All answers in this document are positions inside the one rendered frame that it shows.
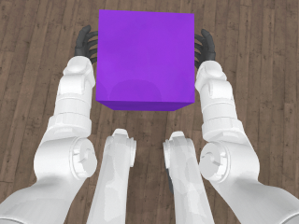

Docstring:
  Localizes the right robot forearm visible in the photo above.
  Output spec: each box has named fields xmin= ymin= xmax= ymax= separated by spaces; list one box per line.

xmin=194 ymin=61 xmax=254 ymax=150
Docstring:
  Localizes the right robot hand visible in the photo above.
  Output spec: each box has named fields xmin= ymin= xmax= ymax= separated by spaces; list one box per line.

xmin=194 ymin=29 xmax=216 ymax=71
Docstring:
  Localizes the left robot hand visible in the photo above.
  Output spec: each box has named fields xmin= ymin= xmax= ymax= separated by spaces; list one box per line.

xmin=74 ymin=24 xmax=98 ymax=64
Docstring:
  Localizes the carton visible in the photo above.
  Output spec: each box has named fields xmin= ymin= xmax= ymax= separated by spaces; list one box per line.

xmin=95 ymin=9 xmax=195 ymax=111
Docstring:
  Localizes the right robot upper arm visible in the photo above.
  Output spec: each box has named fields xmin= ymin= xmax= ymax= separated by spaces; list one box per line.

xmin=198 ymin=140 xmax=299 ymax=224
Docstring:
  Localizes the left robot upper arm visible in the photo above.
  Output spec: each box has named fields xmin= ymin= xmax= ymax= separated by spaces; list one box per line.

xmin=0 ymin=136 xmax=97 ymax=224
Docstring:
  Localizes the left robot forearm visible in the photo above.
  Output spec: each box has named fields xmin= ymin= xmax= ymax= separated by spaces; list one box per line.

xmin=34 ymin=56 xmax=95 ymax=169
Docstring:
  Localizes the robot right foot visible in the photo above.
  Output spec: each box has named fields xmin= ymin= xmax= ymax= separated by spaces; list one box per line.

xmin=164 ymin=159 xmax=174 ymax=194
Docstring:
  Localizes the robot right shin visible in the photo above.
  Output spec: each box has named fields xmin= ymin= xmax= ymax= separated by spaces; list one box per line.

xmin=168 ymin=131 xmax=196 ymax=184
